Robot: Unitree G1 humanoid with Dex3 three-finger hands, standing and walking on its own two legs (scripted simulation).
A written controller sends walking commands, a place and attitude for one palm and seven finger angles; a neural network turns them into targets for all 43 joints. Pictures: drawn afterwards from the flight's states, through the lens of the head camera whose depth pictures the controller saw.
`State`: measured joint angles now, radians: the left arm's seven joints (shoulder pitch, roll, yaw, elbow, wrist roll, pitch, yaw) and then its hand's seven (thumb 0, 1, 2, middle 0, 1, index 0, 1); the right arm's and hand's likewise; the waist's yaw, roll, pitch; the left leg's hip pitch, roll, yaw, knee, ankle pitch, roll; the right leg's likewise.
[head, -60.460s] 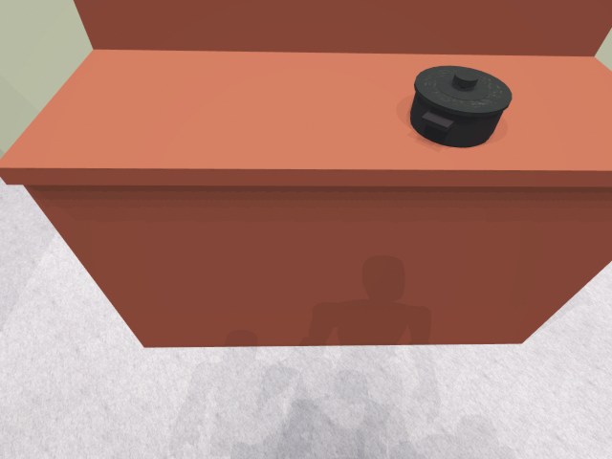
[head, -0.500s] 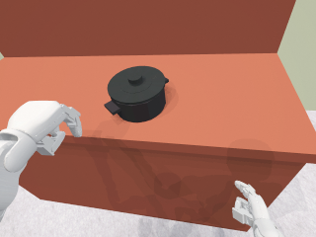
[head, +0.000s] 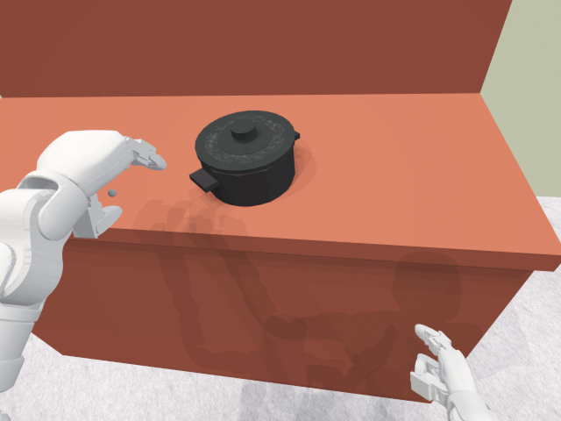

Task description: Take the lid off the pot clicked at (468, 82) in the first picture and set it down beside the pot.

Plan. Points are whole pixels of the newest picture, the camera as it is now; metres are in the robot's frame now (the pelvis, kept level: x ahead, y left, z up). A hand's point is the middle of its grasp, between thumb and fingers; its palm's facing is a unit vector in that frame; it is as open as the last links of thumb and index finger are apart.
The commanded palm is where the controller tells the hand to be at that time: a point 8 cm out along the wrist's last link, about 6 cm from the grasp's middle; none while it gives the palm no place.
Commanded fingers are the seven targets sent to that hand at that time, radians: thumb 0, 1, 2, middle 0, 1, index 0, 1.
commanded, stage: move the open hand above the knob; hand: left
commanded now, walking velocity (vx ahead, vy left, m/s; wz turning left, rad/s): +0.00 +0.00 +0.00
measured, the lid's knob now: (243, 129) +0.53 +0.14 +0.16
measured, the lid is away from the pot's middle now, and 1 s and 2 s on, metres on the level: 0.01 0.01 0.01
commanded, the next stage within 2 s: none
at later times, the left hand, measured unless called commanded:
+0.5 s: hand (148, 162) +0.36 +0.22 +0.22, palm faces -0.08 +0.00 -1.00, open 10.2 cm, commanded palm +0.33 +0.21 +0.29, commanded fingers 0.00 -0.42 1.69 -0.86 -0.08 -0.86 -0.08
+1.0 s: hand (181, 140) +0.41 +0.19 +0.22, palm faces -0.14 -0.03 -0.99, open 10.2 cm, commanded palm +0.39 +0.18 +0.29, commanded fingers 0.00 -0.42 1.69 -0.86 -0.08 -0.86 -0.08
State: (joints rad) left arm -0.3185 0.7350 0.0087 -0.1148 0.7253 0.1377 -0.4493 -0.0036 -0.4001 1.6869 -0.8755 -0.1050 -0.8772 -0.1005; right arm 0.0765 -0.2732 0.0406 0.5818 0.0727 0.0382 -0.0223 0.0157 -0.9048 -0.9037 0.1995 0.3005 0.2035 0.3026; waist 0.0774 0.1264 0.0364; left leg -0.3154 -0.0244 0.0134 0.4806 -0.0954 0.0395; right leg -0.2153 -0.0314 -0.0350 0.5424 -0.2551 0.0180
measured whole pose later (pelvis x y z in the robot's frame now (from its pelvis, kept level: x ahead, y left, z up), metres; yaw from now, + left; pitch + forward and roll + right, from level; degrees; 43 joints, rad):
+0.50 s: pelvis +0.01 -0.02 +0.00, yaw +0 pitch -3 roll +0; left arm -0.49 0.70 -0.06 0.04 0.75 0.16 -0.49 0.00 -0.41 1.68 -0.87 -0.09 -0.87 -0.08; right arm 0.10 -0.29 0.04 0.59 0.08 0.04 -0.02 0.02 -0.90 -0.90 0.20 0.30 0.20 0.30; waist 0.05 0.14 0.02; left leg -0.31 -0.01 0.00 0.47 -0.11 0.02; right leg -0.21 -0.02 -0.04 0.53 -0.27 0.00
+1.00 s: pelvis +0.04 -0.02 +0.00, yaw +0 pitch -1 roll +0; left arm -0.63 0.65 -0.14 0.12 0.78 0.25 -0.54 0.00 -0.41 1.68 -0.87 -0.08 -0.87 -0.08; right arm 0.08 -0.29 0.03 0.58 0.08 0.09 0.00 0.01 -0.91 -0.90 0.20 0.30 0.20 0.30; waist 0.04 0.12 0.02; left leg -0.30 -0.02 0.00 0.47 -0.15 0.02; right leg -0.19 -0.02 -0.04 0.52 -0.30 0.00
